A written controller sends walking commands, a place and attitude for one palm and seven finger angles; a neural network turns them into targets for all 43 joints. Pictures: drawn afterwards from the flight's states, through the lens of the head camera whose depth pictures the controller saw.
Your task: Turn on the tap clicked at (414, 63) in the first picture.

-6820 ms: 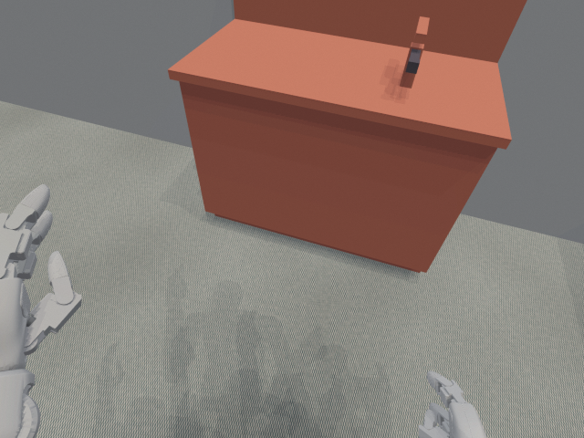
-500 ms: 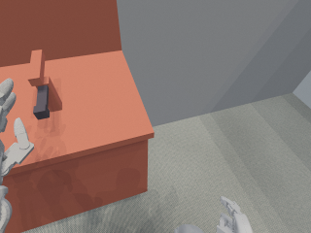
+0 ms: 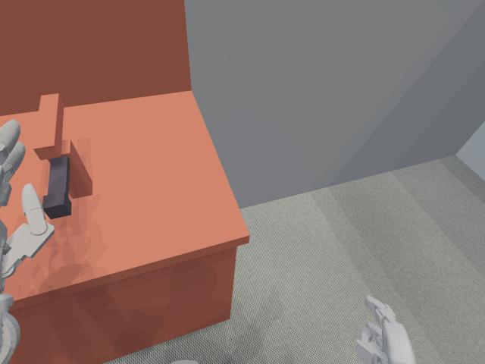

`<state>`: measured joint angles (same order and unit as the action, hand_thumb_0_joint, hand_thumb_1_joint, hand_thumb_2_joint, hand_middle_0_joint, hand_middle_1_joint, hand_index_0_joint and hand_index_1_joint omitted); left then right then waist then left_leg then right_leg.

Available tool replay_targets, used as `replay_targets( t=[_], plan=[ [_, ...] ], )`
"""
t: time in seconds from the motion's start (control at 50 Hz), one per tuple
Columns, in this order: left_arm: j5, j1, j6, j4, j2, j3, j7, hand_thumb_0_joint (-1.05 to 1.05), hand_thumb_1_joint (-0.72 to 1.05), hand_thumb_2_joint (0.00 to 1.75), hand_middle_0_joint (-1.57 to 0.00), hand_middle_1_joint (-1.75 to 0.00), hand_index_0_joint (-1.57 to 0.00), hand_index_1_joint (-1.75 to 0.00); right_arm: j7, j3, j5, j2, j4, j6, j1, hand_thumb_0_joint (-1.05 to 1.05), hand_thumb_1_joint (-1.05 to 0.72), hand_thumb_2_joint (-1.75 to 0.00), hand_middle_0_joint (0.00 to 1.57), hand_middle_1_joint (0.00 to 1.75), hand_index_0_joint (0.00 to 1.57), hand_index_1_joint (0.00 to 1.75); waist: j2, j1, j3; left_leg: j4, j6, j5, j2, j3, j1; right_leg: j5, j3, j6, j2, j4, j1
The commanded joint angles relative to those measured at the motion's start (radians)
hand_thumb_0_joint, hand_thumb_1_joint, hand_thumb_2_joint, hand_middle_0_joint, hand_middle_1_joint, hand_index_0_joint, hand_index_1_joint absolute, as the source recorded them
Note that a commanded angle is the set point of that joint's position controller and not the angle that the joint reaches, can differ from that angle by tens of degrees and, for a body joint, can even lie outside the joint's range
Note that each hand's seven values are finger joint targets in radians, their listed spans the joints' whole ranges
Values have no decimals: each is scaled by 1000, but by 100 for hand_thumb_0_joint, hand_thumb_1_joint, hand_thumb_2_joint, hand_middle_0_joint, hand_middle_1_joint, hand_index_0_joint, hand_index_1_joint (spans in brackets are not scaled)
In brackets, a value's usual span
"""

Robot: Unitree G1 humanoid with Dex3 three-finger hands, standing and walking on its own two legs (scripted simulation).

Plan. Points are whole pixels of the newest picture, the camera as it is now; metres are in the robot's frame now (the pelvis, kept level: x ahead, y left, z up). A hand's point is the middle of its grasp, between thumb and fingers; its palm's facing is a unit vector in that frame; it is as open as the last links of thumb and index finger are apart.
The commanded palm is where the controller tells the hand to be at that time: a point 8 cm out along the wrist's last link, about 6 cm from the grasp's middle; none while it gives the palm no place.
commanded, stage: come to a stop and stand still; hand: left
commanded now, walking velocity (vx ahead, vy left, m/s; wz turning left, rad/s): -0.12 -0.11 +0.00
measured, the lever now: (57, 205) +0.30 +0.31 +0.10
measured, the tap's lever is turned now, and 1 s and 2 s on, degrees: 0 0 0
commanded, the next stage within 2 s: look again from close up in 1.30 s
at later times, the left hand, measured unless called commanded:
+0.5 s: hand (18, 168) +0.26 +0.29 +0.22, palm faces +0.50 -0.76 -0.42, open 7.4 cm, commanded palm +0.16 +0.27 +0.19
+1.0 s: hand (34, 201) +0.25 +0.28 +0.18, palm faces +0.38 -0.86 -0.34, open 7.4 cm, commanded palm +0.19 +0.31 +0.19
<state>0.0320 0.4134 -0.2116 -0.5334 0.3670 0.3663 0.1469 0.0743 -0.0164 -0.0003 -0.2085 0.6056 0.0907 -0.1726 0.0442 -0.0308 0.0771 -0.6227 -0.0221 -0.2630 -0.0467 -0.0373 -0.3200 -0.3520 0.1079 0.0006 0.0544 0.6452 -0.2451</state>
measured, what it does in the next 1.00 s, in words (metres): stands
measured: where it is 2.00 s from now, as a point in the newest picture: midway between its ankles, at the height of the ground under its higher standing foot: outside the picture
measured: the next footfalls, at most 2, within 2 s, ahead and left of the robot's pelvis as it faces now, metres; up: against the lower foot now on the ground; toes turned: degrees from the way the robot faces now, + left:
none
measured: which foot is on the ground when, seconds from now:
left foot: down 0.00-1.00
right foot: down 0.00-1.00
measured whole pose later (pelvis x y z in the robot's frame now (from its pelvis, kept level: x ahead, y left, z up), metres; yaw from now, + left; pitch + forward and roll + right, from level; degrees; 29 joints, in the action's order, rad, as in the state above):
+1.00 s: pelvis +0.01 +0.04 +0.01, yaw -3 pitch +0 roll -1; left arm 0.01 0.37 -0.21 -0.45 0.33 0.35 0.12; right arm 0.01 0.04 0.01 -0.16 0.60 0.16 -0.18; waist 0.03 -0.04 0.05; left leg -0.50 0.04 -0.23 -0.03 -0.11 -0.28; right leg -0.24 0.05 0.05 0.06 0.42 -0.18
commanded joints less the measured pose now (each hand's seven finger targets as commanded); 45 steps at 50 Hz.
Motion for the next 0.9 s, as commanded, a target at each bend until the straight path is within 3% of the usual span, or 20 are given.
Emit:
replay_targets(
  t=[0.0, 0.12, 0.26, 0.32, 0.34, 0.36, 0.38, 0.4, 0.44, 0.46, 0.5, 0.56, 0.58, 0.62, 0.64, 0.66, 0.68, 0.72, 0.84, 0.88],
  plan=[
    [8, -78, -61, -192, 164, 127, 9, 0, 90, 90, -20, -30, -20, -30, -6, -9, -1, -91, -163, 65, 58, 0, -90, -90, 20, 30, 20, 30, -226, 9, -151, 255, 57, 321, -133, 162, 3, 126, -57, 3, -46, -69, 107],
    [17, -23, -14, -169, 120, 73, -2, 0, 90, 90, -20, -30, -20, -30, -21, -13, -2, -97, -168, 67, 42, 0, -90, -90, 20, 30, 20, 30, -162, 16, -246, 223, 10, 311, -87, 70, 93, 267, -61, 7, -48, -186, 121],
    [30, -38, 23, -189, 177, 114, 4, 0, 90, 90, -20, -30, -20, -30, -3, 1, -1, -81, -174, 43, 70, 0, -90, -90, 20, 30, 20, 30, -90, 17, -240, 211, -7, 207, -27, 5, 114, 280, -82, 7, -32, -278, 103],
    [32, -41, 30, -167, 160, 93, 7, 0, 90, 90, -20, -30, -20, -30, 1, 4, -3, -81, -168, 37, 61, 0, -90, -90, 20, 30, 20, 30, -88, 21, -213, 212, -8, 175, -6, -5, 109, 257, -81, 5, -23, -309, 96],
    [-123, -1030, -75, -357, 936, 645, -21, 0, 90, 90, -20, -30, -20, -30, 3, -55, 57, -137, -136, 87, -74, 0, -90, -90, 20, 30, 20, 30, 108, -27, -14, 53, 24, 185, -53, -27, -35, 398, -201, 31, 77, -424, -62],
    [-46, -803, -22, 78, 581, 401, -48, 0, 90, 90, -20, -30, -20, -30, 6, -40, -8, -75, -50, 63, -3, 0, -90, -90, 20, 30, 20, 30, -7, 19, -64, 112, 21, 149, -14, -16, 54, 461, -190, -84, 147, -313, -26],
    [-3, -528, -15, 17, 361, 222, -51, 0, 90, 90, -20, -30, -20, -30, -9, -43, -5, -93, -124, 67, 24, 0, -90, -90, 20, 30, 20, 30, 13, -9, -115, 136, 19, 150, -8, -17, 134, 533, -229, -62, 108, -279, 5],
    [1, -361, -5, 180, 246, 147, -65, 0, 90, 90, -20, -30, -20, -30, -14, -45, -11, -108, -144, 86, 5, 0, -90, -90, 20, 30, 20, 30, -10, -22, -158, 148, 27, 181, -10, -47, 165, 525, -199, -24, 86, -259, 22],
    [20, -142, -5, 89, 141, 54, -84, 0, 90, 90, -20, -30, -20, -30, -47, -49, -27, -123, -161, 83, 1, 0, -90, -90, 20, 30, 20, 30, -109, -27, -234, 162, 51, 245, -25, -45, 206, 444, -157, 37, 52, -232, 77],
    [28, -61, -2, 54, 49, -26, -93, 0, 90, 90, -20, -30, -20, -30, -65, -48, -36, -112, -170, 82, 19, 0, -90, -90, 20, 30, 20, 30, -132, -27, -257, 171, 61, 277, -39, -29, 222, 400, -138, 41, 41, -212, 83],
    [17, 36, -2, -80, 80, -19, -84, 0, 90, 90, -20, -30, -20, -30, -81, -40, -34, -115, -199, 75, 36, 0, -90, -90, 20, 30, 20, 30, -80, -21, -237, 179, 61, 178, -50, -17, 154, 255, -117, 39, 29, -243, 92],
    [12, 89, -9, -146, 244, 141, -42, 0, 90, 90, -20, -30, -20, -30, -56, -34, -29, -119, -207, 66, 63, 0, -90, -90, 20, 30, 20, 30, 59, -12, -176, 164, 41, 5, -15, -19, 127, 42, -136, -14, 51, -333, 6],
    [15, 82, -14, -155, 244, 165, -37, 0, 90, 90, -20, -30, -20, -30, -43, -33, -21, -115, -217, 65, 62, 0, -90, -90, 20, 30, 20, 30, 100, -3, -168, 158, 42, -11, -7, -14, 121, 0, -135, -26, 57, -342, -15],
    [25, 24, -32, -203, 269, 209, -29, 0, 90, 90, -20, -30, -20, -30, -22, -28, -16, -110, -230, 68, 72, 0, -90, -90, 20, 30, 20, 30, 53, 11, -131, 173, 43, -2, -5, -4, 137, -23, -146, -33, 45, -335, -61],
    [28, -15, -40, -234, 253, 192, -25, 0, 90, 90, -20, -30, -20, -30, -15, -29, -16, -115, -228, 70, 73, 0, -90, -90, 20, 30, 20, 30, -20, 17, -117, 203, 45, 4, -16, 9, 133, 0, -134, -29, 26, -306, -50],
    [21, -81, -47, -283, 296, 219, -13, 0, 90, 90, -20, -30, -20, -30, -6, -30, -14, -128, -227, 72, 87, 0, -90, -90, 20, 30, 20, 30, -132, 15, -108, 252, 49, -11, -43, 32, 131, 20, -121, -24, 4, -263, -44],
    [21, -80, -48, -262, 249, 185, -9, 0, 90, 90, -20, -30, -20, -30, -5, -31, -15, -128, -220, 76, 71, 0, -90, -90, 20, 30, 20, 30, -220, 13, -116, 297, 63, -37, -70, 58, 96, 52, -91, -17, -22, -212, 14],
    [11, -127, -50, -238, 245, 178, -4, 0, 90, 90, -20, -30, -20, -30, -12, -30, -19, -124, -214, 94, 59, 0, -90, -90, 20, 30, 20, 30, -297, 1, -128, 322, 79, -97, -90, 64, 32, 95, -73, -13, -41, -167, 102],
    [-5, -89, -57, -132, 127, 72, -24, 0, 90, 90, -20, -30, -20, -30, -42, -26, -5, -118, -163, 141, 27, 0, -90, -90, 20, 30, 20, 30, -94, 9, -180, 229, 57, 22, -45, 36, 141, 193, -102, -17, -16, -266, 76],
    [-11, -65, -45, -96, 80, 26, -29, 0, 90, 90, -20, -30, -20, -30, -49, -26, -3, -119, -154, 134, 28, 0, -90, -90, 20, 30, 20, 30, -87, 11, -181, 233, 52, 68, -47, 40, 158, 207, -99, -14, -15, -264, 56]
  ],
)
